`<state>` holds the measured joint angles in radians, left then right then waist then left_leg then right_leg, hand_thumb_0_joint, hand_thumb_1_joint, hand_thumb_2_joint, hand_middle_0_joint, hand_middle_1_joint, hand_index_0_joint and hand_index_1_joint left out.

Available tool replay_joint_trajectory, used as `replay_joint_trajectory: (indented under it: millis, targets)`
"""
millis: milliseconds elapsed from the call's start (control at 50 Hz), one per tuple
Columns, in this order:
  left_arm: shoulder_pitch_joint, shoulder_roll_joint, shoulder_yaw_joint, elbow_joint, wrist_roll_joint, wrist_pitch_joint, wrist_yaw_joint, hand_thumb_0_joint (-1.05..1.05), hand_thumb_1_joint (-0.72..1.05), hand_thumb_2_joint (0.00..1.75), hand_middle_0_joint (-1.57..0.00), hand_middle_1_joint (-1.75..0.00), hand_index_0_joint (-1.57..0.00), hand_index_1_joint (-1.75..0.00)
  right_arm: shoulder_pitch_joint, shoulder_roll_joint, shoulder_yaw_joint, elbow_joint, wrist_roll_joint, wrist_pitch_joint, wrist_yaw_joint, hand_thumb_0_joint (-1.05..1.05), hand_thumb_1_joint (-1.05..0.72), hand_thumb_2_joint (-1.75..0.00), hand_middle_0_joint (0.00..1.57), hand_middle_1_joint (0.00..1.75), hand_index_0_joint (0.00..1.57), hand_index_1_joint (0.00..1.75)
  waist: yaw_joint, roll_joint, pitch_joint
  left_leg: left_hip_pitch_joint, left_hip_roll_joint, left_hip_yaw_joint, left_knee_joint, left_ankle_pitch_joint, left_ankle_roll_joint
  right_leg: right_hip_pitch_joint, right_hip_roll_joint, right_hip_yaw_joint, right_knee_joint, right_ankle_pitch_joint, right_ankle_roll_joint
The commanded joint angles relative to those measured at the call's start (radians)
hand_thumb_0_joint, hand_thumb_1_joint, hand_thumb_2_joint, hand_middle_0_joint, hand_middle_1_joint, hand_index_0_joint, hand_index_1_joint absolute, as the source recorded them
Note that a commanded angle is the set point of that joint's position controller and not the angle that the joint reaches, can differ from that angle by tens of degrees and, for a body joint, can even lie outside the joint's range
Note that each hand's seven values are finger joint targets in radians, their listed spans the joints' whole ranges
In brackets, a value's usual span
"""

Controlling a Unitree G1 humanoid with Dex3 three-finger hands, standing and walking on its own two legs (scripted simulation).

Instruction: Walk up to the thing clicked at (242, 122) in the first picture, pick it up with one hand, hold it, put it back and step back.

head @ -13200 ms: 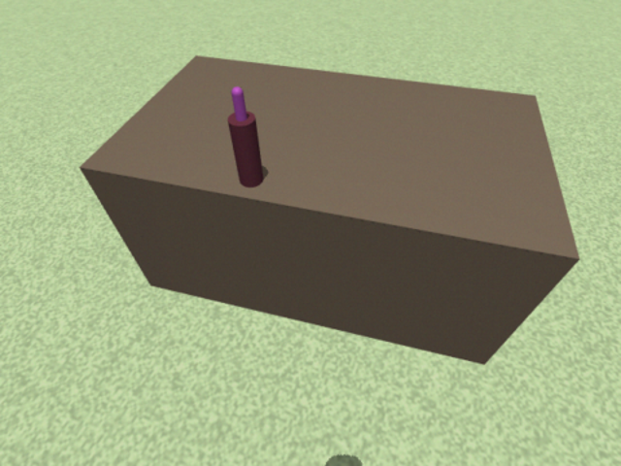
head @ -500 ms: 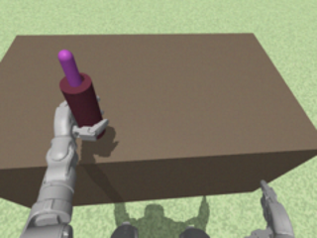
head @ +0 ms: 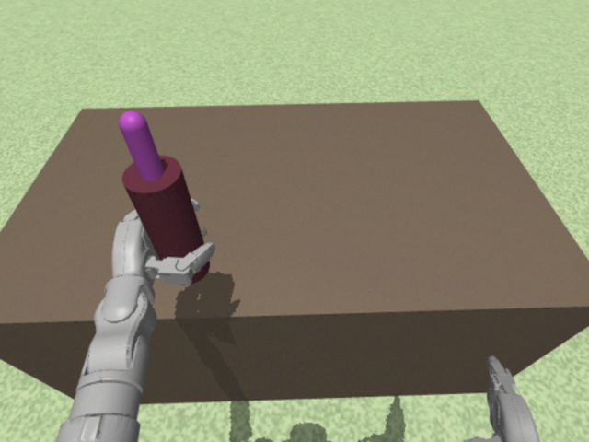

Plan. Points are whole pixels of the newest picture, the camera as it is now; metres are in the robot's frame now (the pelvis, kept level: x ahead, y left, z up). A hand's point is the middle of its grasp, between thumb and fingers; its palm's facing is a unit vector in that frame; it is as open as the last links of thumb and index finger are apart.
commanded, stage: lift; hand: left
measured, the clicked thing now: (165, 207) +0.36 +0.17 +0.16
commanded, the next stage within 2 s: hold in 0.30 s
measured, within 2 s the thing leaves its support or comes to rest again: neither
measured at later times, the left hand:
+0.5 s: hand (170, 240) +0.33 +0.17 +0.12, palm faces +0.12 -0.99 +0.00, open 8.7 cm
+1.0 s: hand (160, 240) +0.32 +0.18 +0.14, palm faces +0.12 -0.99 -0.01, open 8.7 cm
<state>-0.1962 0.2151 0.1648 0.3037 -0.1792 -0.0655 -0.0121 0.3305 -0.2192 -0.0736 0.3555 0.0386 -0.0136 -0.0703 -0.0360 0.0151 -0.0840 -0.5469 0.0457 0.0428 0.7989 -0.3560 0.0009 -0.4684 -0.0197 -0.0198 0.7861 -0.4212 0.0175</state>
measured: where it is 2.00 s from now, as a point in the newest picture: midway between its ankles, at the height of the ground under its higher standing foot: outside the picture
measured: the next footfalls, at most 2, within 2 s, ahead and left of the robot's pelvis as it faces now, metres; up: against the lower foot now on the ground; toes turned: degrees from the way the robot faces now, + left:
none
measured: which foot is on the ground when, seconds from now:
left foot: down 0.00-1.00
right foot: down 0.00-1.00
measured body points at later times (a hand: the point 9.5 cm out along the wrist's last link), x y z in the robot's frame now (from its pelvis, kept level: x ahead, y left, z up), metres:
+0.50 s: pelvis +0.00 +0.00 +0.01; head +0.00 -0.01 +0.46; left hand +0.32 +0.23 +0.12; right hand +0.16 -0.26 -0.06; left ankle +0.03 +0.12 -0.71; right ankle -0.01 -0.13 -0.71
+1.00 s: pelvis +0.01 +0.00 +0.02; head +0.00 +0.00 +0.47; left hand +0.31 +0.23 +0.14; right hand +0.17 -0.25 -0.05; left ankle +0.03 +0.12 -0.71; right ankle -0.01 -0.13 -0.71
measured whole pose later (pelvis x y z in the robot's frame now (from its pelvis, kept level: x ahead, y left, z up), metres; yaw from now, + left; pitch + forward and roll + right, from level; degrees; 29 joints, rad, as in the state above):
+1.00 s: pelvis +0.01 +0.00 +0.02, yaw +1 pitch +0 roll -1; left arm -0.06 0.19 0.16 0.02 -0.19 0.13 -0.02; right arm 0.24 -0.20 -0.07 0.61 0.03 -0.15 -0.09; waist -0.01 0.03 -0.04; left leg -0.31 0.03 0.04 0.60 -0.28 0.01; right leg -0.23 -0.03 -0.03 0.57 -0.34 0.02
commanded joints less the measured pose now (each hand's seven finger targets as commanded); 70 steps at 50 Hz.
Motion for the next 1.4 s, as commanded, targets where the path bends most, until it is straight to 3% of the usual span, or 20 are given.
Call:
replay_joint_trajectory:
  millis: [0, 20, 60, 100, 140, 240, 280, 320, 540, 660, 680, 720, 880, 960, 1000, 1140, 1180, 1260, 1320, 1380]
  targets:
    - [-0.446, 0.176, 0.064, -0.388, -0.02, -0.095, 0.004, 0.0, 0.38, 1.35, -1.33, -1.46, -1.36, -1.46, -0.088, -0.14, -0.071, -0.154, -0.001, -0.075, -0.022, 0.0, 0.55, -0.05, 0.05, 0.05, 0.05, 0.05, -0.007, 0.025, -0.275, 0.262, -0.021, -0.011, -0.131, 0.185, 0.001, 0.047, 0.022, -0.002, -0.148, 0.265, -0.01]
    - [-0.436, 0.169, 0.067, -0.386, -0.023, -0.092, 0.002, 0.0, 0.36, 1.36, -1.33, -1.47, -1.37, -1.47, -0.078, -0.101, -0.042, -0.129, 0.001, -0.076, -0.019, 0.0, 0.55, -0.05, 0.05, 0.05, 0.05, 0.05, 0.0, 0.039, -0.257, 0.255, -0.022, -0.012, -0.137, 0.169, 0.001, 0.045, 0.023, -0.004, -0.155, 0.247, -0.011]
    - [-0.408, 0.184, 0.084, -0.379, -0.029, -0.08, 0.001, 0.0, 0.4, 1.36, -1.35, -1.48, -1.38, -1.47, -0.094, -0.141, -0.078, -0.106, 0.002, -0.081, -0.026, 0.0, 0.55, -0.05, 0.05, 0.05, 0.05, 0.05, -0.003, 0.012, -0.256, 0.261, -0.023, -0.011, -0.145, 0.18, 0.005, 0.06, 0.021, -0.004, -0.167, 0.259, -0.008]
    - [-0.413, 0.158, 0.062, -0.404, -0.031, -0.069, -0.006, 0.0, 0.4, 1.35, -1.33, -1.47, -1.37, -1.46, -0.085, -0.089, -0.024, -0.103, 0.002, -0.091, -0.021, 0.0, 0.55, -0.04, 0.05, 0.05, 0.05, 0.05, 0.0, 0.027, -0.268, 0.283, -0.022, -0.01, -0.149, 0.203, 0.005, 0.072, 0.021, -0.008, -0.169, 0.279, -0.007]
    - [-0.402, 0.177, 0.078, -0.411, -0.033, -0.057, -0.005, 0.0, 0.39, 1.34, -1.33, -1.47, -1.37, -1.45, -0.107, -0.131, -0.061, -0.087, 0.003, -0.096, -0.026, 0.0, 0.55, -0.04, 0.05, 0.05, 0.05, 0.05, 0.003, 0.038, -0.262, 0.299, -0.02, -0.015, -0.16, 0.227, 0.002, 0.08, 0.022, -0.012, -0.169, 0.292, -0.009]
    - [-0.388, 0.163, 0.075, -0.427, -0.036, -0.036, -0.015, 0.0, 0.4, 1.35, -1.35, -1.48, -1.38, -1.46, -0.112, -0.101, -0.033, -0.049, 0.002, -0.111, -0.026, 0.0, 0.55, -0.05, 0.05, 0.05, 0.05, 0.05, 0.005, 0.008, -0.226, 0.293, -0.027, -0.006, -0.175, 0.197, 0.011, 0.102, 0.014, -0.005, -0.204, 0.275, -0.002]
    - [-0.381, 0.176, 0.088, -0.448, -0.039, -0.029, -0.011, 0.0, 0.4, 1.34, -1.35, -1.48, -1.39, -1.46, -0.133, -0.146, -0.073, -0.074, 0.001, -0.12, -0.033, 0.0, 0.55, -0.05, 0.05, 0.05, 0.05, 0.05, -0.001, 0.017, -0.269, 0.327, -0.024, -0.007, -0.175, 0.242, 0.008, 0.122, 0.016, -0.007, -0.203, 0.315, -0.004]
    - [-0.375, 0.15, 0.072, -0.458, -0.036, -0.023, -0.01, 0.0, 0.39, 1.34, -1.34, -1.47, -1.38, -1.46, -0.133, -0.082, -0.018, -0.041, 0.003, -0.124, -0.026, 0.0, 0.55, -0.04, 0.05, 0.05, 0.05, 0.05, 0.013, 0.017, -0.212, 0.311, -0.025, -0.007, -0.184, 0.235, 0.008, 0.116, 0.016, -0.011, -0.209, 0.303, -0.004]
    - [-0.345, 0.164, 0.085, -0.52, -0.038, 0.0, -0.013, 0.0, 0.35, 1.32, -1.35, -1.47, -1.37, -1.47, -0.171, -0.133, -0.058, -0.014, -0.003, -0.151, -0.029, 0.0, 0.53, -0.05, 0.05, 0.05, 0.05, 0.05, 0.003, 0.012, -0.222, 0.364, -0.023, -0.014, -0.22, 0.253, 0.008, 0.158, 0.02, -0.017, -0.246, 0.314, -0.007]
    - [-0.315, 0.151, 0.075, -0.56, -0.039, 0.029, -0.014, 0.0, 0.37, 1.31, -1.34, -1.46, -1.36, -1.45, -0.182, -0.13, -0.059, 0.028, -0.005, -0.169, -0.031, 0.0, 0.53, -0.05, 0.05, 0.05, 0.05, 0.05, 0.003, 0.028, -0.223, 0.397, -0.021, -0.016, -0.242, 0.269, 0.008, 0.173, 0.021, -0.021, -0.262, 0.324, -0.008]
    - [-0.327, 0.132, 0.059, -0.573, -0.037, 0.032, -0.013, 0.0, 0.37, 1.31, -1.33, -1.45, -1.35, -1.44, -0.173, -0.081, -0.015, 0.042, -0.005, -0.169, -0.027, 0.0, 0.54, -0.05, 0.05, 0.05, 0.05, 0.05, 0.01, 0.036, -0.204, 0.387, -0.024, -0.014, -0.242, 0.273, 0.009, 0.178, 0.019, -0.021, -0.266, 0.33, -0.009]
    - [-0.306, 0.15, 0.083, -0.567, -0.04, 0.04, -0.011, 0.0, 0.35, 1.31, -1.33, -1.45, -1.35, -1.45, -0.181, -0.132, -0.062, 0.057, -0.005, -0.175, -0.033, 0.0, 0.53, -0.05, 0.05, 0.05, 0.05, 0.05, 0.008, 0.021, -0.191, 0.393, -0.023, -0.019, -0.259, 0.243, 0.009, 0.17, 0.021, -0.024, -0.275, 0.298, -0.011]
    - [-0.277, 0.137, 0.078, -0.604, -0.038, 0.073, -0.011, 0.0, 0.38, 1.3, -1.33, -1.44, -1.35, -1.44, -0.187, -0.112, -0.047, 0.082, -0.009, -0.196, -0.029, 0.0, 0.53, -0.05, 0.05, 0.05, 0.05, 0.05, 0.012, 0.013, -0.178, 0.415, -0.024, -0.02, -0.276, 0.283, 0.011, 0.204, 0.021, -0.027, -0.296, 0.335, -0.008]
    - [-0.26, 0.107, 0.045, -0.629, -0.037, 0.086, -0.011, 0.0, 0.38, 1.29, -1.33, -1.44, -1.35, -1.44, -0.2, -0.114, -0.051, 0.092, -0.01, -0.203, -0.027, 0.0, 0.53, -0.05, 0.05, 0.05, 0.05, 0.05, 0.013, 0.019, -0.17, 0.425, -0.023, -0.022, -0.285, 0.303, 0.008, 0.211, 0.023, -0.031, -0.302, 0.349, -0.011]
    - [-0.245, 0.129, 0.083, -0.599, -0.037, 0.092, -0.008, 0.0, 0.39, 1.3, -1.31, -1.43, -1.33, -1.43, -0.203, -0.117, -0.053, 0.098, -0.01, -0.204, -0.026, 0.0, 0.54, -0.05, 0.05, 0.05, 0.05, 0.05, 0.015, -0.001, -0.152, 0.413, -0.025, -0.021, -0.296, 0.269, 0.012, 0.21, 0.021, -0.028, -0.317, 0.32, -0.009]
    - [-0.259, 0.141, 0.097, -0.596, -0.04, 0.062, -0.015, 0.0, 0.4, 1.29, -1.3, -1.42, -1.32, -1.41, -0.203, -0.138, -0.076, 0.129, -0.014, -0.209, -0.021, 0.0, 0.54, -0.05, 0.05, 0.05, 0.05, 0.05, 0.011, 0.017, -0.19, 0.441, -0.021, -0.025, -0.299, 0.302, 0.008, 0.228, 0.023, -0.029, -0.316, 0.349, -0.012]
    - [-0.251, 0.12, 0.074, -0.61, -0.037, 0.05, -0.023, 0.0, 0.41, 1.3, -1.29, -1.43, -1.32, -1.42, -0.223, -0.079, -0.025, 0.112, -0.013, -0.213, -0.015, 0.0, 0.54, -0.05, 0.05, 0.05, 0.05, 0.05, 0.023, 0.029, -0.203, 0.442, -0.024, -0.023, -0.294, 0.325, 0.01, 0.242, 0.02, -0.026, -0.314, 0.372, -0.01]
    - [-0.261, 0.103, 0.032, -0.651, -0.034, 0.036, -0.029, 0.0, 0.38, 1.28, -1.3, -1.43, -1.33, -1.42, -0.238, -0.089, -0.027, 0.117, -0.018, -0.225, -0.018, 0.0, 0.53, -0.05, 0.05, 0.05, 0.05, 0.05, 0.013, 0.05, -0.199, 0.457, -0.023, -0.026, -0.301, 0.313, 0.008, 0.235, 0.023, -0.029, -0.318, 0.361, -0.012]
    - [-0.242, 0.145, 0.079, -0.624, -0.035, 0.037, -0.02, 0.0, 0.35, 1.27, -1.3, -1.42, -1.32, -1.41, -0.235, -0.137, -0.067, 0.13, -0.019, -0.222, -0.027, 0.0, 0.53, -0.05, 0.05, 0.05, 0.05, 0.05, 0.007, 0.027, -0.205, 0.457, -0.025, -0.023, -0.3, 0.317, 0.011, 0.243, 0.022, -0.026, -0.327, 0.369, -0.008]
    - [-0.228, 0.129, 0.08, -0.59, -0.041, 0.04, -0.021, 0.0, 0.36, 1.27, -1.29, -1.41, -1.32, -1.41, -0.222, -0.105, -0.049, 0.147, -0.016, -0.212, -0.025, 0.0, 0.53, -0.05, 0.05, 0.05, 0.05, 0.05, 0.008, -0.004, -0.169, 0.438, -0.03, -0.018, -0.301, 0.312, 0.017, 0.238, 0.018, -0.025, -0.338, 0.377, -0.004]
